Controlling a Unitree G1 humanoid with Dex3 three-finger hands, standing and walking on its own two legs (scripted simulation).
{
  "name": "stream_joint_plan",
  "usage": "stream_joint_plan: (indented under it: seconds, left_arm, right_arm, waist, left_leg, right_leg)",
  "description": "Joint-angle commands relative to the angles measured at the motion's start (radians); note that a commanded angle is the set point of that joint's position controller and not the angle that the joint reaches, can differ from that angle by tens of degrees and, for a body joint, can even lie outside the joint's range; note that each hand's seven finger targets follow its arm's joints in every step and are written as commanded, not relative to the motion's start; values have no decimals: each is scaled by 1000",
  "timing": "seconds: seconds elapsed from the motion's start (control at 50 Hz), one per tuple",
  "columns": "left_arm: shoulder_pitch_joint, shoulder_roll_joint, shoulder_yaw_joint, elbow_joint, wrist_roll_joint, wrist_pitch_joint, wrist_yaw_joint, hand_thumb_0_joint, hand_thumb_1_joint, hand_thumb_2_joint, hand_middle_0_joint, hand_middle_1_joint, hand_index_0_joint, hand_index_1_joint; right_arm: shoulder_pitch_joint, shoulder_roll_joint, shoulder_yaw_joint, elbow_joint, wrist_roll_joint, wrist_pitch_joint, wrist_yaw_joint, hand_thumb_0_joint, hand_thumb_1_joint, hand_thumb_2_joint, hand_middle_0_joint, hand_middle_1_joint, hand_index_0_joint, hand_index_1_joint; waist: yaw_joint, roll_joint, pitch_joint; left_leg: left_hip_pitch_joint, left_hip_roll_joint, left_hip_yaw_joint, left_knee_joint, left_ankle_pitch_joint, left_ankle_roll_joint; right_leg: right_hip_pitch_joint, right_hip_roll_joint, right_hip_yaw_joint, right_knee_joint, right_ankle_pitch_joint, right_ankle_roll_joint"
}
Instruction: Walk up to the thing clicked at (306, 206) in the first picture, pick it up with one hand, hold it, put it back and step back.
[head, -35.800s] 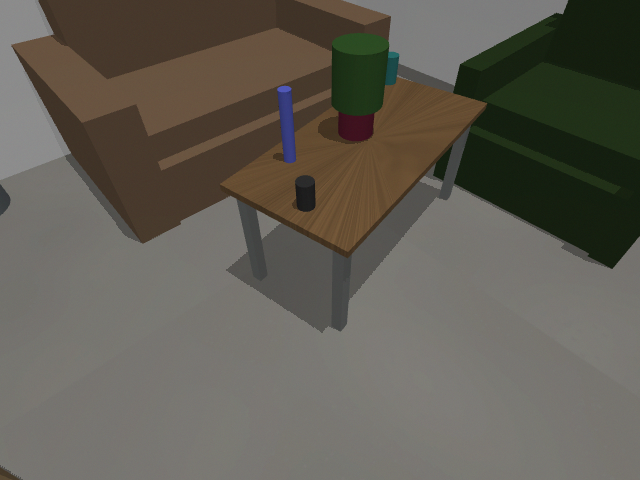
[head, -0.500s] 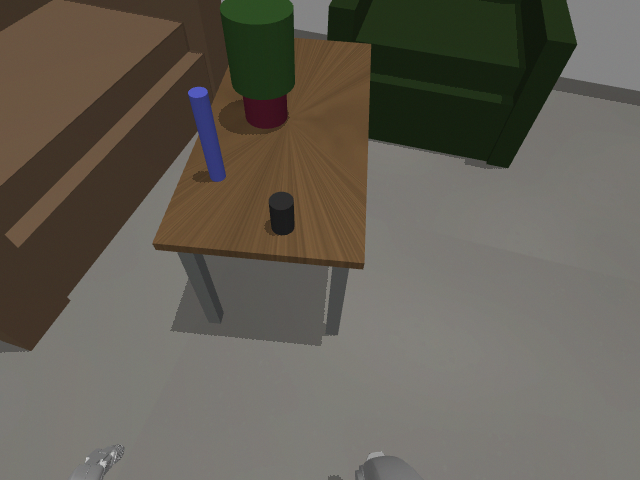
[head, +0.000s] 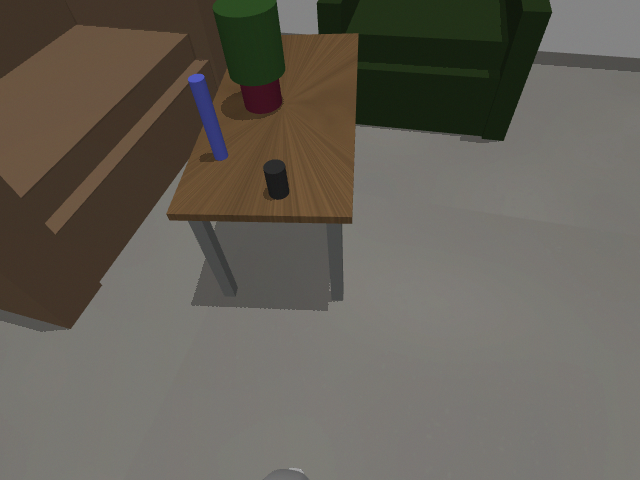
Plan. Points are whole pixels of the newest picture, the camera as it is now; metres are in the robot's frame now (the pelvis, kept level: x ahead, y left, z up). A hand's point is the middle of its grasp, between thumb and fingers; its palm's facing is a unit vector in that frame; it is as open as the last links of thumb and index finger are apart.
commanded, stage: step back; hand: left
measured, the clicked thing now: (276, 179) +0.86 +0.18 -0.24
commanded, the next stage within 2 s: stand in 1.62 s
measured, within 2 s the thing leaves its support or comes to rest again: neither
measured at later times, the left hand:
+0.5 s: hand out of the picture -0.11 +0.23 -0.15, palm faces -0.02 -0.91 -0.41, open 7.4 cm
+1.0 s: hand out of the picture -0.23 +0.23 -0.14, palm faces +0.09 -0.91 -0.40, open 7.4 cm
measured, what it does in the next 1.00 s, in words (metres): walks backwards: left foot, then right foot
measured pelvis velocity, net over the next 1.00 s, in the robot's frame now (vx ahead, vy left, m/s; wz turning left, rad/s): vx -0.26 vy -0.05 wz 0.07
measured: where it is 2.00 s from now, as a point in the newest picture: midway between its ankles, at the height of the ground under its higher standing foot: outside the picture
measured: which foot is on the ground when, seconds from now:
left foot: up 0.00-0.08, down 0.10-0.44, up 0.46-0.72, down 0.74-1.00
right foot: down 0.00-0.12, up 0.14-0.40, down 0.42-1.00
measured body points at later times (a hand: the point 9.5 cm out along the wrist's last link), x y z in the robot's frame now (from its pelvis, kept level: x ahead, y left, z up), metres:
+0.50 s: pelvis -0.18 -0.04 -0.01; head -0.13 -0.06 +0.44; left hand -0.11 +0.27 -0.12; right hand -0.04 -0.36 -0.12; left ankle -0.08 +0.11 -0.69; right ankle -0.20 -0.16 -0.73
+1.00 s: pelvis -0.26 -0.05 +0.00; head -0.26 -0.06 +0.45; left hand -0.24 +0.28 -0.11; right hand -0.16 -0.34 -0.13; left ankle -0.26 +0.09 -0.72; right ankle -0.23 -0.16 -0.73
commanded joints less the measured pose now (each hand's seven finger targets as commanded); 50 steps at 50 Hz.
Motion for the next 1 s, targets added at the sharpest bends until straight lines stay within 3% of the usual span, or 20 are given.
stream_joint_plan:
  seconds: [0.0, 0.06, 0.08, 0.1, 0.12, 0.18, 0.28, 0.38, 0.4, 0.42, 0.44, 0.5, 0.64, 0.72, 0.76, 0.78, 0.82, 0.92, 0.94, 0.98]
  left_arm:
    - [-48, 271, 79, -124, -11, -23, 35, 0, 900, 900, -200, -300, -200, -300]
    - [-62, 238, 58, -135, -30, -1, 26, 0, 900, 900, -200, -300, -200, -300]
    - [-24, 197, 46, -139, -32, 2, 20, 0, 900, 900, -200, -300, -200, -300]
    - [-73, 203, 50, -154, -46, 1, 27, 0, 900, 900, -200, -300, -200, -300]
    - [-119, 230, 66, -139, -36, 4, 35, 0, 900, 900, -200, -300, -200, -300]
    - [-55, 219, 67, -91, -50, 14, 26, 0, 900, 900, -200, -300, -200, -300]
    - [-21, 205, 59, -73, -33, -3, 9, 0, 900, 900, -200, -300, -200, -300]
    - [84, 219, 66, 3, -17, -34, 14, 0, 900, 900, -200, -300, -200, -300]
    - [74, 288, 89, -4, -4, -37, 14, 0, 900, 900, -200, -300, -200, -300]
    - [20, 403, 116, -38, -5, -30, 15, 0, 900, 900, -200, -300, -200, -300]
    - [-16, 420, 113, -62, -6, -36, 20, 0, 900, 900, -200, -300, -200, -300]
    - [-140, 284, 74, -68, -3, -53, 30, 0, 900, 900, -200, -300, -200, -300]
    - [24, 311, 88, -25, -3, -68, 27, 0, 900, 900, -200, -300, -200, -300]
    - [-40, 269, 53, -22, -11, -57, 12, 0, 900, 900, -200, -300, -200, -300]
    - [-75, 187, 30, -16, -35, -56, 8, 0, 900, 900, -200, -300, -200, -300]
    - [-113, 269, 59, 3, -23, -59, 10, 0, 900, 900, -200, -300, -200, -300]
    - [-51, 227, 47, 34, -40, -65, -9, 0, 900, 900, -200, -300, -200, -300]
    - [35, 198, 51, 110, -23, -90, -7, 0, 900, 900, -200, -300, -200, -300]
    - [51, 212, 56, 113, -15, -97, 1, 0, 900, 900, -200, -300, -200, -300]
    - [70, 342, 81, 121, -3, -111, 8, 0, 900, 900, -200, -300, -200, -300]
  right_arm:
    - [-2, -130, -43, -81, -14, -36, -8, 0, -900, -900, 200, 300, 200, 300]
    - [77, -147, -60, -34, -22, -49, -7, 0, -900, -900, 200, 300, 200, 300]
    - [59, -219, -78, -41, -33, -52, -8, 0, -900, -900, 200, 300, 200, 300]
    - [3, -336, -91, -67, -21, -47, 2, 0, -900, -900, 200, 300, 200, 300]
    - [4, -345, -98, -67, -27, -51, -1, 0, -900, -900, 200, 300, 200, 300]
    - [-79, -248, -63, -68, -32, -49, -15, 0, -900, -900, 200, 300, 200, 300]
    - [-65, -213, -63, -87, -40, -30, -6, 0, -900, -900, 200, 300, 200, 300]
    - [-74, -210, -54, -86, -14, 4, 4, 0, -900, -900, 200, 300, 200, 300]
    - [-58, -149, -37, -98, -14, 2, 7, 0, -900, -900, 200, 300, 200, 300]
    - [-111, -124, -39, -128, -7, -3, -9, 0, -900, -900, 200, 300, 200, 300]
    - [-133, -163, -60, -123, -9, 2, -19, 0, -900, -900, 200, 300, 200, 300]
    - [-40, -160, -50, -56, -2, -4, -10, 0, -900, -900, 200, 300, 200, 300]
    - [-95, -158, -54, -46, -34, -27, 14, 0, -900, -900, 200, 300, 200, 300]
    - [53, -146, -67, 60, -28, -50, 24, 0, -900, -900, 200, 300, 200, 300]
    - [22, -265, -82, 56, -42, -61, 22, 0, -900, -900, 200, 300, 200, 300]
    - [-33, -295, -87, 38, -33, -63, 27, 0, -900, -900, 200, 300, 200, 300]
    - [-109, -199, -50, 29, -39, -78, 23, 0, -900, -900, 200, 300, 200, 300]
    - [-97, -176, -50, 45, -30, -53, 37, 0, -900, -900, 200, 300, 200, 300]
    - [-78, -150, -41, 45, -28, -47, 36, 0, -900, -900, 200, 300, 200, 300]
    - [-100, -122, -41, 40, -27, -41, 30, 0, -900, -900, 200, 300, 200, 300]
  waist:
    - [10, -232, -153]
    - [-17, -142, -218]
    - [9, 20, -219]
    - [-17, 206, -200]
    - [-56, 183, -173]
    - [13, 97, -142]
    - [-27, 161, -141]
    - [3, 140, -258]
    - [-5, -37, -200]
    - [48, -268, -154]
    - [56, -244, -89]
    - [-51, -99, -95]
    - [63, -181, -129]
    - [-26, -126, -142]
    - [-49, 202, -112]
    - [-52, 141, -16]
    - [5, 62, -10]
    - [15, 127, -71]
    - [24, 80, -75]
    - [48, -160, -28]
  left_leg:
    - [16, 65, 64, -305, -14, 9]
    - [241, 93, 57, -660, 368, 44]
    - [344, 275, -190, -663, 531, 112]
    - [243, 469, -385, -679, 681, 276]
    - [131, 524, -463, -697, 667, 345]
    - [126, 363, -169, -628, 678, 249]
    - [235, 335, -140, -632, 466, 258]
    - [192, 254, -50, -438, 494, 137]
    - [-39, 133, -4, -318, 247, 68]
    - [-106, -4, 15, -114, -90, 14]
    - [-63, 45, -94, 67, -134, -1]
    - [-42, -11, -77, 161, 30, 7]
    - [-40, 78, 28, -255, -58, -10]
    - [374, 60, 93, -679, 131, 46]
    - [306, 380, -436, -840, -354, 187]
    - [69, 450, -479, -884, -423, 264]
    - [104, 330, -273, -817, -197, 199]
    - [47, 238, -88, -687, -155, 109]
    - [-7, 216, -54, -610, -124, 88]
    - [-91, 59, 22, -229, -86, 27]
  right_leg:
    - [219, -214, 199, -103, 536, -185]
    - [141, -141, 131, 61, 436, -105]
    - [-49, -47, 88, 169, 202, -53]
    - [-112, 92, -4, 330, -260, -15]
    - [-84, 87, 118, 505, -342, -8]
    - [-113, 124, 177, 655, -220, -21]
    - [-96, 85, 54, 324, -213, 30]
    - [179, 49, -7, -279, 69, -22]
    - [229, -88, 226, -284, 30, -65]
    - [47, -340, 457, -335, 124, -240]
    - [-137, -430, 569, -379, 117, -318]
    - [-41, -206, 194, -210, 361, -190]
    - [213, -241, 286, -236, -41, -208]
    - [-41, -159, 152, -156, -123, -114]
    - [-256, 26, -48, 113, -247, -10]
    - [-138, -11, 23, 230, -264, -7]
    - [-98, -9, 36, 201, -148, -12]
    - [204, 68, -72, -189, -21, -17]
    - [285, 52, -29, -260, -22, -29]
    - [116, -288, 515, -491, -565, -174]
